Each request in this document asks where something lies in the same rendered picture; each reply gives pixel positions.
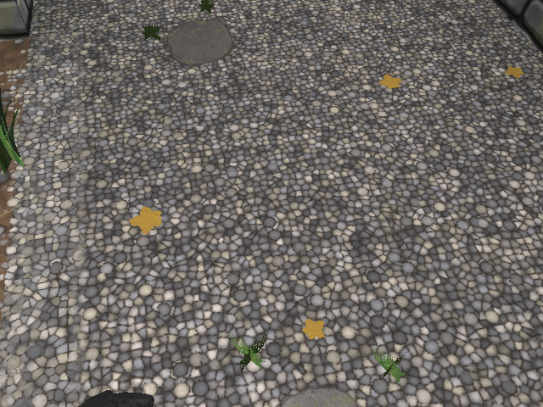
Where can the left robot hand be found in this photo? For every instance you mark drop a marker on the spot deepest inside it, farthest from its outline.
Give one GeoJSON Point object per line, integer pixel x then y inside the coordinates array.
{"type": "Point", "coordinates": [125, 399]}

